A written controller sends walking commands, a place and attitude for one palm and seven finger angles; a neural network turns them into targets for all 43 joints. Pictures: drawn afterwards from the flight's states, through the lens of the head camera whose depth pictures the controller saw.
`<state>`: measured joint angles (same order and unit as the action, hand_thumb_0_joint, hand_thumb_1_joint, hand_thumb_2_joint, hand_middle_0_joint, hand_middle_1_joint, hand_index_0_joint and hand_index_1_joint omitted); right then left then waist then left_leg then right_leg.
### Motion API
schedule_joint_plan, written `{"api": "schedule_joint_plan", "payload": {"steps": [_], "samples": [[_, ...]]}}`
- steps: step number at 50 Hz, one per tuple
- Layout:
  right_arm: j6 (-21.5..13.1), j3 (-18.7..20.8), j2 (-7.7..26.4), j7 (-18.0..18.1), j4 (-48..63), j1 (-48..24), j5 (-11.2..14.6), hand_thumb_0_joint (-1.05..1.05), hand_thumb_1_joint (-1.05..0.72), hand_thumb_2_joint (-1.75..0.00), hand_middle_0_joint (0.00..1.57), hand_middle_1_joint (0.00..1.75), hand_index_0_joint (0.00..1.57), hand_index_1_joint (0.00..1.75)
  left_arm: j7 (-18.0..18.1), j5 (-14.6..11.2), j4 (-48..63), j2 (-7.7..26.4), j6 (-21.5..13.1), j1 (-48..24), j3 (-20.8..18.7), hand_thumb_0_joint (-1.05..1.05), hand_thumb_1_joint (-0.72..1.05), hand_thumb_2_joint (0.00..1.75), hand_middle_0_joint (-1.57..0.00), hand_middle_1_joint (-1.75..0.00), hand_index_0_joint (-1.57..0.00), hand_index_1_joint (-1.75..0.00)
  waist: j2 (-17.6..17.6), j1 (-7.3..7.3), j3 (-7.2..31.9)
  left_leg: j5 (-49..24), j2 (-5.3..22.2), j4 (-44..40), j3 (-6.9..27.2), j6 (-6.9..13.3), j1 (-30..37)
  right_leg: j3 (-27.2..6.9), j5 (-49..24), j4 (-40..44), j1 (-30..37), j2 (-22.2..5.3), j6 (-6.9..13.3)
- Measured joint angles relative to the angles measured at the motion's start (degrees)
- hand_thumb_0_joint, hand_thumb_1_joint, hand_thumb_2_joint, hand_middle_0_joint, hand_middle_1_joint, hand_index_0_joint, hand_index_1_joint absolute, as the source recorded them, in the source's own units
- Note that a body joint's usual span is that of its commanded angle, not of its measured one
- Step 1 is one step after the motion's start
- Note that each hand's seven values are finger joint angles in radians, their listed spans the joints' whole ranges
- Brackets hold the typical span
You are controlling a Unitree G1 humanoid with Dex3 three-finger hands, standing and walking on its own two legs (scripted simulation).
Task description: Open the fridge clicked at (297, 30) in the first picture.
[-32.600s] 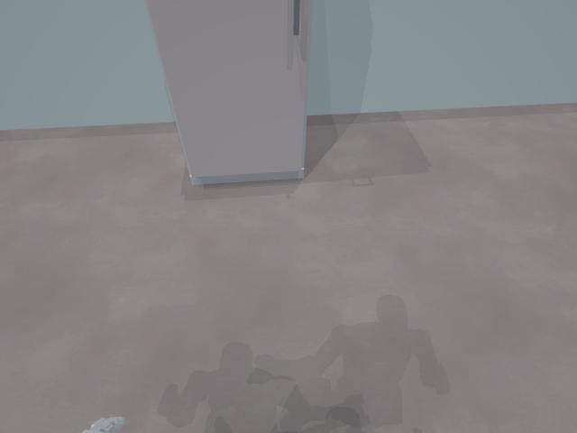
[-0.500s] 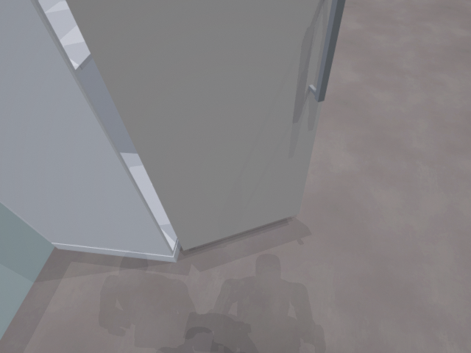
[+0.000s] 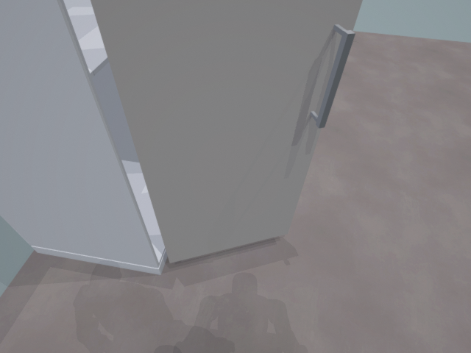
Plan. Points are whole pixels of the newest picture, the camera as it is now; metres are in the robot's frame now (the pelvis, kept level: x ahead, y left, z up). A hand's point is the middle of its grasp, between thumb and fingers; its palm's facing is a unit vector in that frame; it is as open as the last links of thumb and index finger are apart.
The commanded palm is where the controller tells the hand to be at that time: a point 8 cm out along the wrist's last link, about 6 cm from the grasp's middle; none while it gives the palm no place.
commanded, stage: let the arm hang, fingers relaxed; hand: right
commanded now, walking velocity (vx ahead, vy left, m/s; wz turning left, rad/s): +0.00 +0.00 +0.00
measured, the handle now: (328, 80) +0.72 -0.19 +0.12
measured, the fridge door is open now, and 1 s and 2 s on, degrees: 64 64 64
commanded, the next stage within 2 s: look to check the result in 0.26 s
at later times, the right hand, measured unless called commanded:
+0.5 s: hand out of the picture +0.00 -0.16 -0.18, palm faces +0.03 +0.98 -0.18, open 7.4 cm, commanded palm none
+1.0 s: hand out of the picture +0.02 -0.16 -0.18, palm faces +0.02 +0.98 -0.19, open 7.4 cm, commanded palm none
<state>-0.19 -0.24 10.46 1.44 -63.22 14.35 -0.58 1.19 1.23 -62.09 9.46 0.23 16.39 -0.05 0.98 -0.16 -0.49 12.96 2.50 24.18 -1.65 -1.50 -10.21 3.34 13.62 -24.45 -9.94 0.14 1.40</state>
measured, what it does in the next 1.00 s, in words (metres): stands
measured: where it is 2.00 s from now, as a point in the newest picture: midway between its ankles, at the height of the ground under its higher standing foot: outside the picture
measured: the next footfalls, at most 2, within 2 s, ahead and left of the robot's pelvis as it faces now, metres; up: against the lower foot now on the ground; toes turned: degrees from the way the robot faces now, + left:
none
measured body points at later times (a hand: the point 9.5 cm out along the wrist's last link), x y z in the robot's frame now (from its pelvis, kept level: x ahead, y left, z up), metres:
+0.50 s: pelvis +0.01 +0.01 +0.00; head +0.03 +0.01 +0.45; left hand +0.00 +0.23 -0.16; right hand +0.00 -0.21 -0.16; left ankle +0.00 +0.14 -0.74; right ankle +0.00 -0.10 -0.74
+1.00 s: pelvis +0.02 +0.02 +0.00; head +0.04 +0.02 +0.45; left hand +0.01 +0.23 -0.16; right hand +0.02 -0.21 -0.16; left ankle +0.00 +0.14 -0.74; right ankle +0.00 -0.10 -0.74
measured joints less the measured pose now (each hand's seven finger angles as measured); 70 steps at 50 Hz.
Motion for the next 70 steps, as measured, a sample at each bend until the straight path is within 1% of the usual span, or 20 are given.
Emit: {"api": "schedule_joint_plan", "payload": {"steps": [4,11,21,35,53,70], "samples": [[-0.11,0.02,-0.91,0.2,0.03,-1.08,-0.05,0.0,-0.91,-0.9,0.2,0.3,0.19,0.3,0.04,0.05,-0.46,-0.41,-0.17,-0.05,0.04,0.01,0.92,0.9,-0.2,-0.3,-0.2,-0.3,-0.55,-0.26,-0.09,-0.04,-0.24,-0.26,0.09,0.21,0.17,0.09,-0.14,0.49,0.34,-0.22,-0.24],[-0.2,0.36,-0.76,0.1,-0.37,-1.1,0.06,0.0,-0.93,-0.9,0.2,0.3,0.2,0.3,0.19,0.05,-1.35,-1.25,-0.17,0.57,0.03,0.01,0.91,0.9,-0.2,-0.3,-0.2,-0.3,-0.95,-0.45,-0.85,-0.1,-0.72,-0.89,-0.21,0.64,0.55,-0.19,-0.19,0.91,0.56,-0.69,-0.72],[-0.2,0.37,-1.68,0.14,-1.54,0.74,0.14,0.0,-0.91,-0.9,0.2,0.3,0.19,0.3,0.35,-0.07,-2.05,-1.78,-0.01,0.89,-0.13,0.01,0.91,0.9,-0.2,-0.3,-0.2,-0.3,-0.7,-0.25,-1.94,0.04,-1.11,-1.39,-0.58,0.97,0.81,-0.55,0.05,1.03,0.55,-1.06,-1.08],[-0.21,0.35,-2.6,0.29,-2.18,1.37,0.08,0.0,-0.91,-0.9,0.2,0.3,0.19,0.3,0.78,-0.05,-2.09,-1.63,-0.08,-0.16,-0.27,0.01,0.91,0.9,-0.2,-0.3,-0.2,-0.3,-0.74,0.07,-1.51,0.52,-1.43,-1.54,-0.5,1.18,1.68,-0.47,0.57,1.19,1.5,-1.38,-1.35],[-0.45,0.67,-1.56,0.33,-1.59,0.15,0.14,0.0,-0.91,-0.9,0.2,0.3,0.19,0.3,0.67,-0.1,-2.31,-1.83,-0.17,-0.17,-0.27,0.01,0.91,0.9,-0.2,-0.3,-0.2,-0.3,-0.88,-0.28,-1.81,0.8,-1.66,-1.91,-0.59,1.41,2.02,-0.54,0.77,1.66,1.88,-1.6,-1.63],[-0.42,0.86,-1.15,0.14,-1.44,-0.72,0.12,0.0,-0.91,-0.9,0.2,0.3,0.19,0.3,0.71,-0.04,-2.29,-0.95,-0.34,-1.2,-0.35,0.0,0.91,0.9,-0.2,-0.3,-0.2,-0.3,-0.82,-0.22,-1.81,0.92,-1.56,-2.31,-0.49,1.32,2.5,-0.43,0.8,2.3,2.5,-1.48,-1.59]]}}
